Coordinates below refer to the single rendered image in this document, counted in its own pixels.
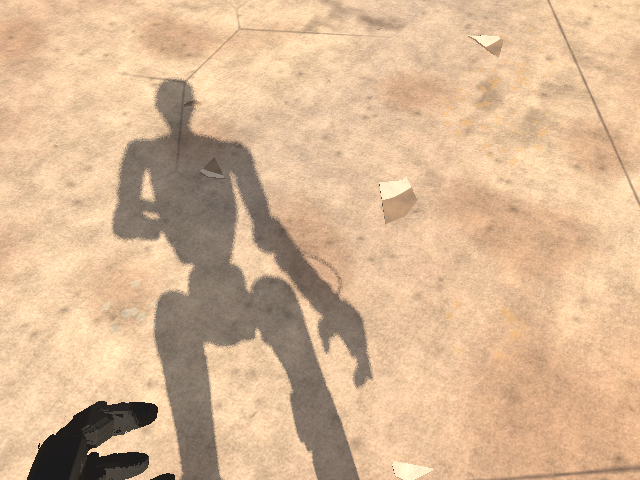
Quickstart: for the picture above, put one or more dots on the left robot hand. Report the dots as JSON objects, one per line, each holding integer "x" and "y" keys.
{"x": 64, "y": 456}

